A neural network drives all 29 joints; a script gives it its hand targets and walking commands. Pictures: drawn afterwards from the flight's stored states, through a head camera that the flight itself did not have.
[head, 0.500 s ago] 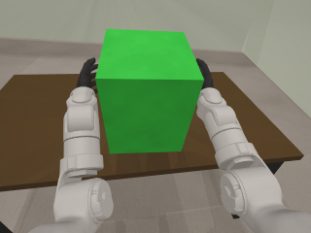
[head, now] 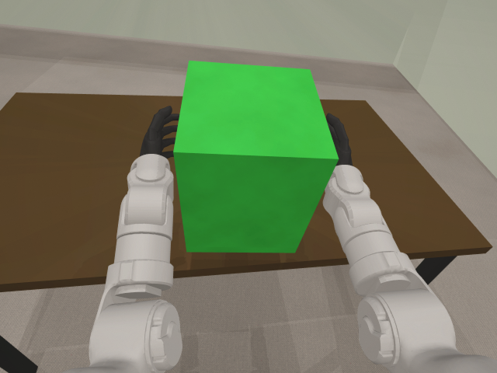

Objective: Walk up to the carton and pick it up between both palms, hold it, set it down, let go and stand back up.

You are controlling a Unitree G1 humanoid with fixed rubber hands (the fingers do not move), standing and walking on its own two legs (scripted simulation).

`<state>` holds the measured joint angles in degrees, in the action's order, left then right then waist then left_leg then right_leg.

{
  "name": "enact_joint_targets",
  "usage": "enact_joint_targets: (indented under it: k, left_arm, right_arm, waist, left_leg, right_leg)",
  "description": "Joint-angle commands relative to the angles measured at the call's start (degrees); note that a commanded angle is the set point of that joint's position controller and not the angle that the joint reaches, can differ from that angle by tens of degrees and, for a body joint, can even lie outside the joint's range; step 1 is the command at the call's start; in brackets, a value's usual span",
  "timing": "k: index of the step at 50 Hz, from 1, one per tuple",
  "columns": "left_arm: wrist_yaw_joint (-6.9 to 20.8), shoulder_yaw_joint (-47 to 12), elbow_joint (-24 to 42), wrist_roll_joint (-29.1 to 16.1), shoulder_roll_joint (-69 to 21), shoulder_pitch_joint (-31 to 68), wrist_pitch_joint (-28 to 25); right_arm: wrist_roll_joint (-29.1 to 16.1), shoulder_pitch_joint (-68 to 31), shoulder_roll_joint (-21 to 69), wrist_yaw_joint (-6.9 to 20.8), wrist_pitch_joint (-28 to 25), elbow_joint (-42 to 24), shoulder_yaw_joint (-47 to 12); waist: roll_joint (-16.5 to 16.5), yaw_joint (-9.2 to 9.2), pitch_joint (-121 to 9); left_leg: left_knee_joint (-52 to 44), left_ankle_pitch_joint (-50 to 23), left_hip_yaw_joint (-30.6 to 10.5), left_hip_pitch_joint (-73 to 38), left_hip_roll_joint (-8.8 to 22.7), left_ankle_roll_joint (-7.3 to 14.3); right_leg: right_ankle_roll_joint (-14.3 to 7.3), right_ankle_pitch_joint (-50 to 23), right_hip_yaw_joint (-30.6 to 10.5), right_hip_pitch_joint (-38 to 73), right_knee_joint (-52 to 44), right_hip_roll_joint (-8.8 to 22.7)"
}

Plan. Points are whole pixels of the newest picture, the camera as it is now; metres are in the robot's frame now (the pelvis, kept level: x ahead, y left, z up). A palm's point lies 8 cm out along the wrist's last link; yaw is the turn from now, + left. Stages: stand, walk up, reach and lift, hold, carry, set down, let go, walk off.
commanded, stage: set down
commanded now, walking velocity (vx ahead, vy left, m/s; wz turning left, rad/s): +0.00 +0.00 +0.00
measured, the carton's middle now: (246, 164) +0.42 +0.01 +0.15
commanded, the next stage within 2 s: none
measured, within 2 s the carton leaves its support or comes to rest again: neither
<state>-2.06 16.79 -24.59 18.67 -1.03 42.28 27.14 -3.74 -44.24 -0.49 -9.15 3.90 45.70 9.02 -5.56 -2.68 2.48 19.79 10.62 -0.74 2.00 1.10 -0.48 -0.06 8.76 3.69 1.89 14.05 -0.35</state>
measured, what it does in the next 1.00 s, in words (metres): stands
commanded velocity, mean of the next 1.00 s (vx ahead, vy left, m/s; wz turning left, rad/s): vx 0.00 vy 0.00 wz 0.00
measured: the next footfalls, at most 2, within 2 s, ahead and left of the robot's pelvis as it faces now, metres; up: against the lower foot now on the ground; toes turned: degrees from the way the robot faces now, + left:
none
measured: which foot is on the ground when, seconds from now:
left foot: down 0.00-1.00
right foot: down 0.00-1.00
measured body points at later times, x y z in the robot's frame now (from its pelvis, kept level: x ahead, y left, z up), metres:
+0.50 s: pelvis +0.01 -0.01 +0.00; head +0.00 +0.02 +0.45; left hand +0.43 +0.14 +0.13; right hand +0.42 -0.15 +0.14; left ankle +0.01 +0.12 -0.75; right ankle +0.00 -0.12 -0.75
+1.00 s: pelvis +0.01 +0.00 +0.00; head +0.01 +0.02 +0.45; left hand +0.44 +0.14 +0.11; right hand +0.43 -0.15 +0.12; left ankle +0.01 +0.12 -0.75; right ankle +0.00 -0.12 -0.75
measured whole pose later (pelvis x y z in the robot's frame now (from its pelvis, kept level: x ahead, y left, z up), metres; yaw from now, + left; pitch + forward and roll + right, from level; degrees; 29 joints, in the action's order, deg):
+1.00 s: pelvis +0.01 +0.00 +0.00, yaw -2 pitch +1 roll -1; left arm -3.7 25.8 -49.0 19.1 -2.7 47.3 10.4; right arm 16.5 -48.2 3.0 -3.4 -4.8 58.2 31.6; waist -2.7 1.2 -1.5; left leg 18.2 9.8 1.5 9.5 1.5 -0.7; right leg -0.1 8.3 1.6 -7.6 14.8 -0.6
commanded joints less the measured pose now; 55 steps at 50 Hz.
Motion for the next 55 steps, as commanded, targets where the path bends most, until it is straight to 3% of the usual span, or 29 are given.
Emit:
enact_joint_targets:
  k: [1,6,9,10,11,12,18,25,37,48,55]
  left_arm:
    - [9.76,-20.46,3.58,-6.11,-32.22,40.81,-5.2]
    - [10.34,-16.52,-0.9,-4.32,-31.9,40.33,-7.1]
    - [10.07,-16.77,-0.85,-4.47,-33.27,41.01,-9.67]
    - [9.92,-16.72,-2.02,-4.32,-33.11,40.98,-10.13]
    - [9.1,-16.94,-4.38,-4.12,-32.67,39.87,-10.21]
    - [8.65,-16.52,-4.14,-4.3,-33.21,40.36,-10.87]
    - [6.7,-18.29,-4.12,-6.83,-34.36,45.46,-14.92]
    - [5.87,-15.89,-7.41,-7.23,-33.61,47.8,-17.46]
    - [6.73,-6.42,-14.68,-2.32,-29.05,46.64,-19.11]
    - [4.33,-6.71,-15.54,-1.9,-30.23,48.86,-21.75]
    - [3.47,-5.9,-16.84,-1.59,-30.05,48.92,-23.07]
  right_arm:
    - [1.53,-47.14,26.68,7.88,-5.62,-12.4,-12.35]
    - [5.44,-46.1,26.5,8.75,-7.02,-7.35,-7.8]
    - [6.8,-45.79,27.79,9.48,-8.95,-7.43,-7.61]
    - [6.64,-46.65,27.98,9.62,-9.48,-6.85,-7.28]
    - [6.96,-45.46,25.34,9.67,-9.91,-5.06,-4.88]
    - [7.58,-45.81,24.89,9.67,-10.29,-5.01,-4.72]
    - [8.16,-47.84,28.67,10.01,-11.59,-4.71,-6.38]
    - [9.23,-48.58,31.93,10.42,-10.68,-2.73,-6.31]
    - [16.97,-45.55,31.28,12.68,-11.03,2.81,2.59]
    - [21.19,-44.92,29.68,14.72,-13.62,5.26,7.82]
    - [22.79,-44.43,30.02,15.37,-14.23,6.37,8.97]
  waist:
    - [8.36,0.29,-27.21]
    - [6.23,0.5,-27.31]
    - [6.52,0.75,-30.8]
    - [7.45,0.99,-32.23]
    - [10.13,-0.24,-29.62]
    - [8.65,0.34,-29.83]
    - [8.26,0.55,-37.38]
    - [6.72,2.09,-40.0]
    - [4.69,3.22,-35.32]
    - [8.0,2.99,-40.05]
    - [7.65,3.44,-42.24]
  left_leg:
    - [-2.25,-15.35,3.91,-8.59,-2.52,-2.45]
    - [-2.65,-15.92,4.76,-8.89,-2.64,-2.15]
    - [-1.68,-22.4,4.97,-9.97,-2.54,-2.97]
    - [-1.11,-23.19,5.11,-10.86,-2.49,-3.34]
    - [0.34,-25.33,5.01,-12.68,-1.67,-5.25]
    - [0.44,-25.43,4.93,-13.34,-1.68,-5.05]
    - [1.57,-28.55,4.78,-10.91,-2.04,-4.86]
    - [0.28,-24.02,4.79,-4.61,-2.49,-3.35]
    - [-2.84,-17.4,7.11,-0.23,-2.12,-2.02]
    - [0.18,-24.41,7.12,-6.89,-0.55,-4.38]
    - [0.89,-26.01,7.2,-5.44,-0.33,-4.22]
  right_leg:
    - [1.62,-9.19,3.63,2.93,-0.13,-1.73]
    - [2.0,-11.75,3.44,4.42,-0.06,-1.58]
    - [2.33,-16.93,4.04,4.82,0.57,-2.27]
    - [2.17,-17.46,4.03,4.98,0.84,-2.04]
    - [1.47,-16.19,4.75,2.97,0.92,-2.69]
    - [1.59,-14.51,4.87,1.7,0.13,-2.78]
    - [2.02,-23.57,3.55,4.63,2.1,-2.41]
    - [2.9,-28.52,1.97,8.46,3.91,-1.59]
    - [3.53,-24.77,1.71,9.18,3.89,-0.89]
    - [1.87,-19.89,3.32,-0.39,2.98,-1.65]
    - [1.85,-22.07,2.97,-0.74,3.78,-1.41]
